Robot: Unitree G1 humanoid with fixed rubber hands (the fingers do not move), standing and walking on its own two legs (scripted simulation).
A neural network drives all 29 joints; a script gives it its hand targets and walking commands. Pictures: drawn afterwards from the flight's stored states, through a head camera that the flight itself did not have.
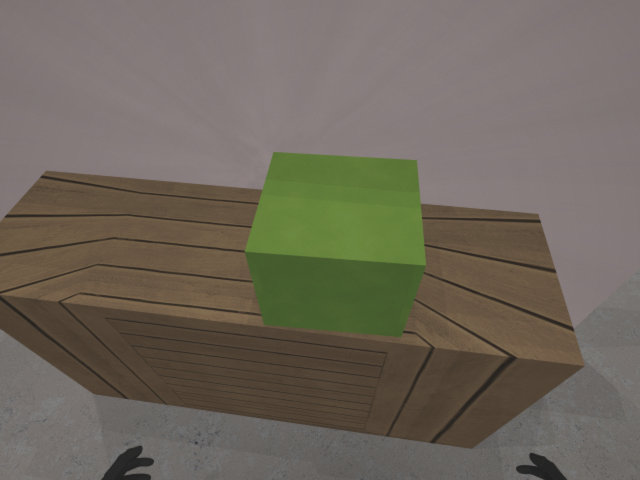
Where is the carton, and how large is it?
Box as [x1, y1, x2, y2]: [245, 152, 425, 336]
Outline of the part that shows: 273,152 245,249 247,262 264,324 401,336 425,267 416,160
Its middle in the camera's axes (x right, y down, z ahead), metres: +0.03 +0.01 +0.66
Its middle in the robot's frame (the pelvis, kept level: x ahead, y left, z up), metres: +0.48 -0.01 -0.04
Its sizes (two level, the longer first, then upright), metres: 0.242 0.217 0.212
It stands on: a pedestal, 0.63 m high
